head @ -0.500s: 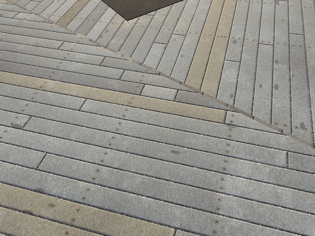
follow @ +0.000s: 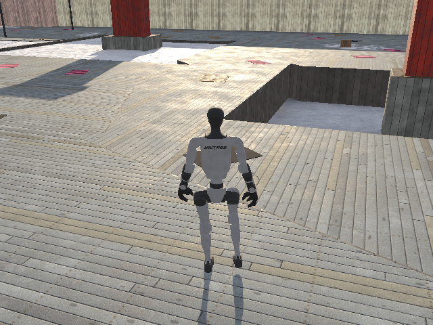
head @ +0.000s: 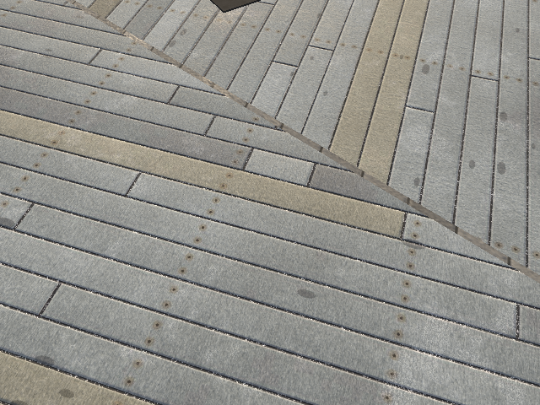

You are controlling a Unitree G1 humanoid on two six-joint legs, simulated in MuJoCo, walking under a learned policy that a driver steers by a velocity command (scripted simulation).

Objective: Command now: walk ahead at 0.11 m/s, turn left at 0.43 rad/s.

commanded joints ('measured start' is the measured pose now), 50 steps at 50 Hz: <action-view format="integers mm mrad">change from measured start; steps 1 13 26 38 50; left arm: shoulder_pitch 154 71 126 64 -11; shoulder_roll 64 249 186 117 48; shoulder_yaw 21 77 75 40 37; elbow -21 -84 -101 -125 -122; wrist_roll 2 31 -9 -39 -31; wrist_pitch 37 32 4 -39 4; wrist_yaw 21 -1 0 -72 -81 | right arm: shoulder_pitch -61 9 -113 276 105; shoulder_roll -173 -64 -66 -258 -100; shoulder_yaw -43 -37 -49 -101 -54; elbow -100 -216 -288 -198 -149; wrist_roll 7 48 35 20 9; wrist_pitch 6 73 54 6 -49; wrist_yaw -28 -70 -14 -15 -33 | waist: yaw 72 2 106 -108 4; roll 101 -266 -114 241 96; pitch -164 -148 -76 -173 22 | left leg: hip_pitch -60 -320 -386 548 279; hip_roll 257 -54 175 560 324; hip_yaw -223 -131 4 -608 116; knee -98 405 559 -120 -233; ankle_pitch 253 -541 -216 -370 213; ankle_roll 188 -46 -153 229 29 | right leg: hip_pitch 169 555 575 -307 -156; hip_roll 21 -330 -262 -18 -16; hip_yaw -20 384 45 -64 -25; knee -127 -807 -926 118 -258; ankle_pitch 82 393 23 -230 458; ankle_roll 24 -235 -229 -65 -62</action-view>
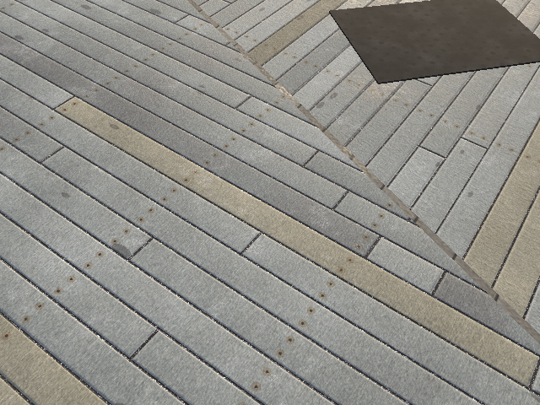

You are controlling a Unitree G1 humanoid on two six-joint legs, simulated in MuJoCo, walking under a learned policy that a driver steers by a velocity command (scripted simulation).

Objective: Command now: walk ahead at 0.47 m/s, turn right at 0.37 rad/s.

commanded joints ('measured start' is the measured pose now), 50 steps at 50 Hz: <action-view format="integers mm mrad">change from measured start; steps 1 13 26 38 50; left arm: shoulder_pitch -121 164 56 192 -132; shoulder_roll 9 284 147 120 15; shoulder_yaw -8 77 35 5 -26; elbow -104 -164 -156 -150 -212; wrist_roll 6 10 2 -21 17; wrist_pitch -12 -1 -7 -9 -20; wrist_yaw -15 -17 25 31 6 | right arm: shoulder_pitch -39 89 -314 18 -53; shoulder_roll -143 -69 -105 -217 -206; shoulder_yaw -32 13 4 -57 -32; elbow -49 -96 -204 -135 -61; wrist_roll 6 4 -5 16 26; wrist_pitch -20 -16 -10 -38 -10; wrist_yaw -19 -17 -17 16 6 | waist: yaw -9 85 77 -45 -26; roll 122 -193 -6 254 143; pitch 99 -361 3 -172 30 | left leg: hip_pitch -57 -697 -554 229 -142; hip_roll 254 -27 92 428 227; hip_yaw -35 -125 -180 -905 -280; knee -117 1257 483 50 -75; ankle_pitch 451 -309 307 -292 282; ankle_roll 72 -63 -125 218 157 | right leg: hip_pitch -5 1206 425 -60 116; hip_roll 2 -287 12 105 -22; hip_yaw -52 703 146 119 -64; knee -170 -532 -688 359 -215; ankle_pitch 120 -213 -10 -535 -53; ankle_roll -7 -483 -226 -10 24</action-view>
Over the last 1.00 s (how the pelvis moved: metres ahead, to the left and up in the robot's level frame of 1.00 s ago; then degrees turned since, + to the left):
0.18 0.09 0.01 18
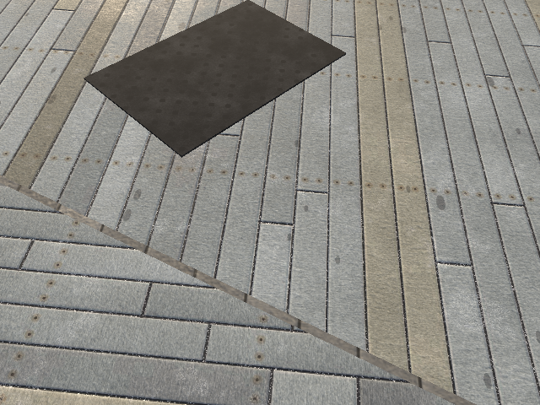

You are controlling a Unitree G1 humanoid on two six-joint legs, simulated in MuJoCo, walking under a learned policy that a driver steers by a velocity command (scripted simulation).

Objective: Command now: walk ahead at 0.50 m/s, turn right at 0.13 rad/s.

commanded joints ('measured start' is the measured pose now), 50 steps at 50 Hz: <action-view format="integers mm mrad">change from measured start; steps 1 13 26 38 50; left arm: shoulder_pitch -100 251 89 260 35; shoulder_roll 21 158 127 62 107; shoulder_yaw -2 54 54 11 27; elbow -81 -15 83 47 23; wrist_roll -5 10 17 29 22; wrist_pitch -22 -27 -58 -24 42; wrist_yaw -9 -4 14 20 59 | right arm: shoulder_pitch -42 10 -230 -50 -226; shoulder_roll -182 -173 -62 -353 -209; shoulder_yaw -39 -19 -15 -100 -67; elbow -56 -58 -125 -219 -239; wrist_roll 12 42 13 -23 1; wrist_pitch -9 -6 48 51 89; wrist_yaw -5 -12 12 10 -34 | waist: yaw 4 189 105 63 98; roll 136 -137 6 325 131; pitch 15 -237 53 -445 -176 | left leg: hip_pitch -11 -671 -566 505 -142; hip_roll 228 71 152 452 174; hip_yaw -141 -151 -79 -740 -323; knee -127 995 526 203 71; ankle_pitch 202 -319 272 781 419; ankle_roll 162 -21 -41 434 216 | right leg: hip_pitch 36 908 541 -2 88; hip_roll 11 -320 -158 156 51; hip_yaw -29 522 -144 -65 41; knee -171 -532 -731 617 134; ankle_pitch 135 -186 233 -586 -138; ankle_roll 9 -259 -168 79 107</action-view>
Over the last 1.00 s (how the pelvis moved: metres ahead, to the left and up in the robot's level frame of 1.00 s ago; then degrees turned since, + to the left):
0.53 -0.08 0.00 -28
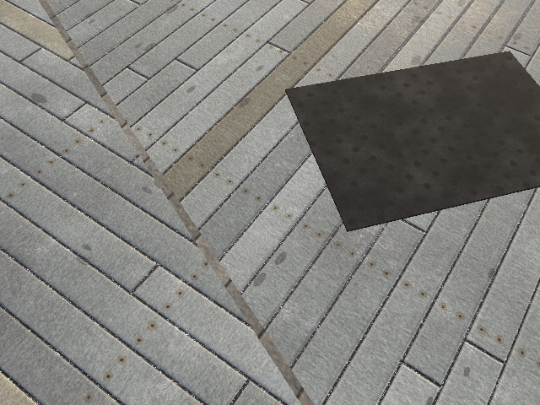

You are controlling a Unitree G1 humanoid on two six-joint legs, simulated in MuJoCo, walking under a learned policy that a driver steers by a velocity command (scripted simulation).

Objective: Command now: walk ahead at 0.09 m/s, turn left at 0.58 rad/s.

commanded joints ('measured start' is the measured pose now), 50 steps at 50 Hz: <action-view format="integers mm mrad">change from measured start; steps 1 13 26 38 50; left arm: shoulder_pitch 80 -13 28 17 55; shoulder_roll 69 41 124 47 154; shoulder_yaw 19 -9 38 31 52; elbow -33 -57 -131 -183 -196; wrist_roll -3 44 -35 -43 -22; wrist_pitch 10 -24 26 67 27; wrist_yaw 4 -41 -31 -70 -32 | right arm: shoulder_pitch -36 112 1 -54 -76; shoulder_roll -161 -49 -61 -158 -108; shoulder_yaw -45 7 -35 -60 -46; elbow -82 -41 -24 -37 -19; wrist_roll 8 -39 -12 -2 -13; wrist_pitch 7 12 0 16 13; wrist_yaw -26 -24 -29 -47 -52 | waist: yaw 36 -80 12 -6 6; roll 112 -209 -43 182 -85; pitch -230 -171 -150 -128 -162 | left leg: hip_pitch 113 73 182 244 -235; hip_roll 234 73 101 370 130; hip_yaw -243 -83 20 34 0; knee -91 172 86 -56 739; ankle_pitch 221 -357 -86 343 -290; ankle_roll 154 -98 -67 105 -161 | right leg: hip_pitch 97 391 327 182 475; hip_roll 26 -257 -29 15 -150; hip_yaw -6 319 257 -128 252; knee -90 -696 -547 -166 -674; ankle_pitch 86 552 346 -84 516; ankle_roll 14 -310 -220 -34 -310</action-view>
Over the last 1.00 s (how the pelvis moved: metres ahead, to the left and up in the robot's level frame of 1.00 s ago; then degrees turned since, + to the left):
0.45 0.03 -0.01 26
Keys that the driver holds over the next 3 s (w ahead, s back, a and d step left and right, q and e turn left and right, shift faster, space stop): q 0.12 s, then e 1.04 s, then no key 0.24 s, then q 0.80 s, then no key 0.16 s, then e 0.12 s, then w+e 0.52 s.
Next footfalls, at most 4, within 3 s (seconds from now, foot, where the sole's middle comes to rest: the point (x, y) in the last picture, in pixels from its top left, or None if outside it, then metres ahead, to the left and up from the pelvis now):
0.22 right None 0.14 -0.16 -0.77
0.86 right None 0.07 -0.21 -0.77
1.36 left None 0.16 0.01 -0.77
1.98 left None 0.13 0.04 -0.77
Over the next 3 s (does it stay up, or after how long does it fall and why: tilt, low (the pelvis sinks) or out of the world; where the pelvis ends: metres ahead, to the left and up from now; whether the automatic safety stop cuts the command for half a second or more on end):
stays up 0.21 -0.09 0.00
